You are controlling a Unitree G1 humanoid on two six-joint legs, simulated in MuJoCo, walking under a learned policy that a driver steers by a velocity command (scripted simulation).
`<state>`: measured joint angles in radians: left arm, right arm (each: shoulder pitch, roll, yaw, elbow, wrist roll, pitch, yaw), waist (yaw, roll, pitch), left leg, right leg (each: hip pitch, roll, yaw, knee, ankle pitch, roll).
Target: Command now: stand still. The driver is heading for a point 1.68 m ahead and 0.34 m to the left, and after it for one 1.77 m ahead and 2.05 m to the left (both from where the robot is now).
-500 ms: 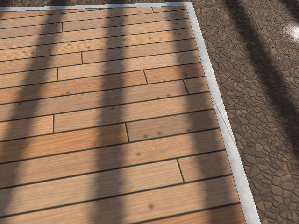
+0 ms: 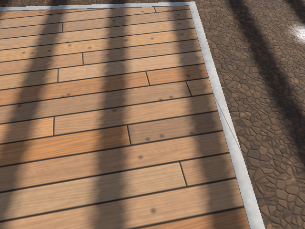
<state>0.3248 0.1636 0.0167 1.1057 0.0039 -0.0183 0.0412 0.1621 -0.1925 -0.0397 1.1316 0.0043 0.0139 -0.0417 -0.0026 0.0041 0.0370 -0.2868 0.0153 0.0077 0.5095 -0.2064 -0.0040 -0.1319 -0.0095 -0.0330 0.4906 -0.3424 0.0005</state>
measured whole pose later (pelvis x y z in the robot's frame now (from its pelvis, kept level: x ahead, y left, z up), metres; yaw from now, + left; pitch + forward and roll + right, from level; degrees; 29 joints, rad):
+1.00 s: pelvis +0.08 +0.04 -0.01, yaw -1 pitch +0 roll +0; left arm 0.42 0.22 0.05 1.05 -0.04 -0.07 0.02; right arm 0.28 -0.21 -0.06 1.09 0.02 -0.12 0.01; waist -0.02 -0.04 0.00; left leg -0.26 -0.01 0.08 0.59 -0.33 0.05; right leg -0.29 -0.02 0.05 1.03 -0.46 -0.04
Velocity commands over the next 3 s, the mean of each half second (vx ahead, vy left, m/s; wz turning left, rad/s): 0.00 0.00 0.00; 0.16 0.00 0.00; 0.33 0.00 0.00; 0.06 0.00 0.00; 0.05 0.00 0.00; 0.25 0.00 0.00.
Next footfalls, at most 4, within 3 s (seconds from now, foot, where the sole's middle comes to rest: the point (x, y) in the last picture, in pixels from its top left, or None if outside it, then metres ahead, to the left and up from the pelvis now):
1.40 right None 0.48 -0.10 -0.77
1.76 left None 0.44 0.13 -0.77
2.68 left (125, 226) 0.52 0.15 -0.77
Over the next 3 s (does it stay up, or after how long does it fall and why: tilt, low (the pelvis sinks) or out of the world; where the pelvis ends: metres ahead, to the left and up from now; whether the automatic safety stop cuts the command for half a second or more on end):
stays up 0.57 0.05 0.00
